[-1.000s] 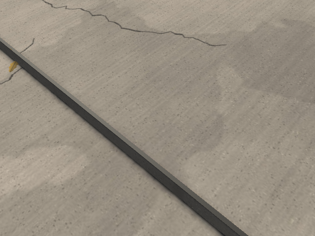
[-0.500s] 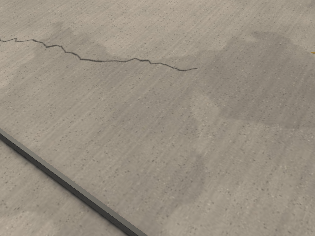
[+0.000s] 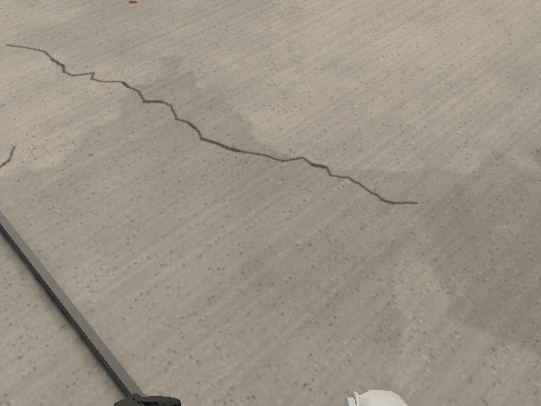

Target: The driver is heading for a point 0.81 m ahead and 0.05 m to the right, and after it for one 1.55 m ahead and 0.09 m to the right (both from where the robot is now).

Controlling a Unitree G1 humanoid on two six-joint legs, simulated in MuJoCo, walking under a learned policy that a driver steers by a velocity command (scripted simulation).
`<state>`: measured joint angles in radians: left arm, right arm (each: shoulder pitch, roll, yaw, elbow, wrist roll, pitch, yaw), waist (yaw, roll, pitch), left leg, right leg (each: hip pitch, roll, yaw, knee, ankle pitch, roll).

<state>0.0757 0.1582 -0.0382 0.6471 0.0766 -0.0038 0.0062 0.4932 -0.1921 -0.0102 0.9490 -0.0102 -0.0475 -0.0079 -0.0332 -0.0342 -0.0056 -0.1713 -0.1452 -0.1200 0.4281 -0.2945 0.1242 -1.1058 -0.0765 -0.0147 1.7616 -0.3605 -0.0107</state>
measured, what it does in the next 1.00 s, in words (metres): climbs: right foot 0.10 m higher, then left foot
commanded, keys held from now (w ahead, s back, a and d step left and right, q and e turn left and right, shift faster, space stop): w+q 0.08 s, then w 0.56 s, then w+e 0.36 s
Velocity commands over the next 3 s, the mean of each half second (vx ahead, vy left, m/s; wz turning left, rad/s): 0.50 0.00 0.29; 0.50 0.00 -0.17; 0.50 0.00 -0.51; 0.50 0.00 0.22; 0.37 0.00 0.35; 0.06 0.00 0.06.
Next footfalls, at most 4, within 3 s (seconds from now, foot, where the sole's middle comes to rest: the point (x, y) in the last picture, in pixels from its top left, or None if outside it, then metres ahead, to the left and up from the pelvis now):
0.18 right None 0.31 -0.10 -0.68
0.74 left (203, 327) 0.63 0.14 -0.68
1.26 right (301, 225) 0.94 -0.12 -0.68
1.78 left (254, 142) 1.28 0.01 -0.68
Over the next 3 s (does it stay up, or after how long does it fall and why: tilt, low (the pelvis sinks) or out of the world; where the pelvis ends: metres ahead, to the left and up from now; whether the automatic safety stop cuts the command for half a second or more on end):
stays up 1.50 -0.08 0.09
